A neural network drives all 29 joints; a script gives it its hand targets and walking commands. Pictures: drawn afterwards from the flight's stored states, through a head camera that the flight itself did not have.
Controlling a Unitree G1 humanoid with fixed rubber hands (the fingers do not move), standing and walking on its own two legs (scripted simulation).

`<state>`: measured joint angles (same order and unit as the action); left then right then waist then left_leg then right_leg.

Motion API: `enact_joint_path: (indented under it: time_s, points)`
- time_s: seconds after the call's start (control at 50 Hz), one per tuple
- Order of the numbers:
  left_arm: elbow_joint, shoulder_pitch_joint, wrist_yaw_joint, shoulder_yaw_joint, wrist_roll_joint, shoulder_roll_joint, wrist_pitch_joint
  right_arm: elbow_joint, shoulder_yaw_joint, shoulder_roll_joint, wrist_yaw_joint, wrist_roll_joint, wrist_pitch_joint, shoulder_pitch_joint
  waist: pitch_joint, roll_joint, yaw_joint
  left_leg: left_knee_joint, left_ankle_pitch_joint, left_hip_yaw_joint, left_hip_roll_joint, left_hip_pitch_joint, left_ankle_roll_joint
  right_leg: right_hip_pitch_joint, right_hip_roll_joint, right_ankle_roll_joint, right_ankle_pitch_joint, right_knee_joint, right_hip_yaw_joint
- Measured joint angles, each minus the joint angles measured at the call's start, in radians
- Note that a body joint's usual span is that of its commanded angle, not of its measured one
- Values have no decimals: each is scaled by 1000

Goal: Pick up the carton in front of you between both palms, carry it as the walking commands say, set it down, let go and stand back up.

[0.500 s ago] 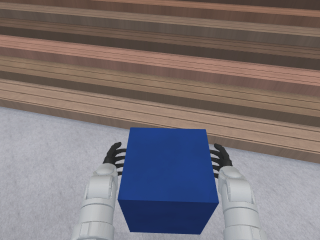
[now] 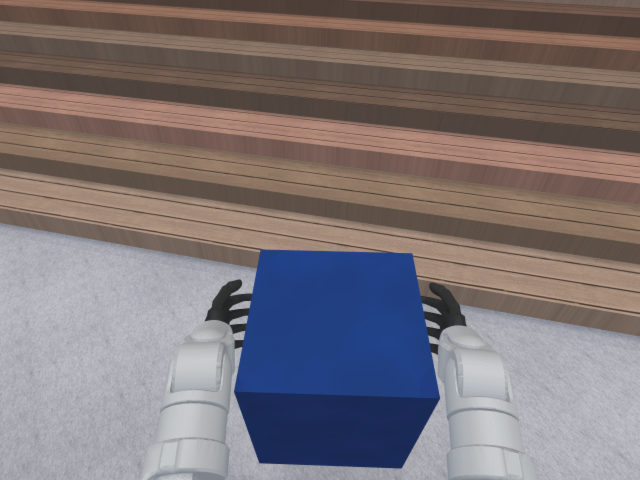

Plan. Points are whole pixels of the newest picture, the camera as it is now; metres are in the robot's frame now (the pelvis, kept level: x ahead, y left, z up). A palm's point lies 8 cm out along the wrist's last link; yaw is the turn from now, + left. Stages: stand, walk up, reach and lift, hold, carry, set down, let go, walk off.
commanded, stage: hold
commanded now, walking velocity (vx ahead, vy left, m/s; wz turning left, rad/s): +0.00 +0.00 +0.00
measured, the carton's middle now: (333, 362) +0.29 +0.00 -0.02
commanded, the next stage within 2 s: carry in 0.08 s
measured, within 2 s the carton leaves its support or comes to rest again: neither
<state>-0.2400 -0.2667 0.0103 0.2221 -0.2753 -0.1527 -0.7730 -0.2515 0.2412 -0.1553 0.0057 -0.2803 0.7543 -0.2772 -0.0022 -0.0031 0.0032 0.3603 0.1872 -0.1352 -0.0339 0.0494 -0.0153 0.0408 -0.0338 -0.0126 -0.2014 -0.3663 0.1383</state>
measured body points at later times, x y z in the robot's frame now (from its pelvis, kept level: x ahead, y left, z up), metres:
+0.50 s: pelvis +0.10 -0.01 -0.01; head +0.07 -0.01 +0.43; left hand +0.38 +0.14 +0.07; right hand +0.39 -0.16 +0.07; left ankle +0.08 +0.10 -0.75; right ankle +0.01 -0.13 -0.74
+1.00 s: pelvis +0.39 -0.03 -0.02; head +0.39 -0.04 +0.43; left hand +0.66 +0.13 +0.07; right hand +0.68 -0.18 +0.07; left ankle +0.53 +0.07 -0.72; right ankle +0.21 -0.11 -0.75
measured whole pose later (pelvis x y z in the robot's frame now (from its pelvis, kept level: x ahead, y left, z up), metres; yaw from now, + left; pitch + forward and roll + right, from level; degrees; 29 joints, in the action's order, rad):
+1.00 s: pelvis +0.39 -0.03 -0.02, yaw +0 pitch +5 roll +2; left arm 0.36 -0.16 -0.09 0.12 -0.10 -0.13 -1.23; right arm 0.35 0.11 -0.14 -0.09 -0.11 1.21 -0.18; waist 0.10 -0.02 0.04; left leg 0.58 0.12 0.20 0.04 0.59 0.02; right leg -0.07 0.04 0.00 -0.42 -0.28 -0.18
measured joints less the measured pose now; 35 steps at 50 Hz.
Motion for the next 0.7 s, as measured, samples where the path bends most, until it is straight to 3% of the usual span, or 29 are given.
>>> enact_joint_path:
  time_s: [0.1, 0.16, 0.22, 0.28, 0.32, 0.38, 0.42, 0.48, 0.56, 0.64, 0.66, 0.7]
  points:
    - [-2, -8, 1, 7, -1, -2, 0, -1, 5, -2, 1, -3, 1, -9, 23, 1, 2, 45, 21, 15, 5, 55, -2, 57, 4, -3, -22, -46, -13]
    - [28, 8, -5, -6, 16, 2, -8, 27, -12, 2, -8, 13, 11, 6, 75, 2, 4, 113, 131, 53, 22, 128, 0, 137, 21, -6, -153, -127, -48]
    - [97, 21, -15, -22, 45, 11, -35, 93, -38, 3, -22, 39, 40, 14, 107, 4, 5, 143, 113, 81, 38, 178, -3, 202, 39, -1, -177, -185, -84]
    - [170, 39, -29, -46, 87, 26, -87, 173, -69, 8, -43, 68, 97, 33, 138, 22, 3, 190, 117, 88, 65, 207, -11, 219, 41, 0, -153, -201, -125]
    - [206, 39, -45, -67, 107, 26, -139, 228, -83, 22, -56, 89, 152, 49, 161, 28, 0, 246, 195, 98, 82, 232, -12, 215, 43, 3, -110, -188, -151]
    - [251, 36, -76, -100, 113, 10, -219, 288, -89, 64, -62, 139, 234, 64, 180, 5, -6, 315, 280, 169, 80, 286, -5, 195, 62, 10, -142, -168, -172]
    - [312, 49, -92, -114, 120, 11, -274, 319, -96, 78, -69, 169, 284, 53, 176, -13, -9, 246, 244, 220, 64, 290, 1, 176, 79, 7, -152, -141, -170]
    - [425, 74, -103, -107, 137, 26, -340, 369, -110, 57, -83, 185, 332, 34, 171, -31, -2, 133, 63, 275, 47, 247, 21, 188, 98, 3, -205, -209, -161]
    - [505, 119, -96, -71, 180, 35, -396, 445, -145, 10, -105, 158, 382, 78, 180, 10, 0, 130, 143, 290, 80, 200, 22, 311, 73, 21, -326, -408, -223]
    - [553, 130, -94, -89, 184, 21, -427, 546, -154, 21, -113, 164, 438, 118, 152, 51, -18, 78, 175, 275, 115, 114, -9, 360, 49, 23, -192, -242, -295]
    - [565, 122, -95, -96, 185, 21, -434, 571, -148, 22, -114, 166, 449, 117, 143, 53, -23, 99, 201, 269, 122, 100, -17, 346, 47, 23, -137, -170, -317]
    - [564, 99, -95, -118, 180, 17, -434, 610, -123, 26, -114, 174, 459, 120, 140, 58, -31, 244, 261, 254, 144, 130, -18, 319, 43, 58, -41, -172, -352]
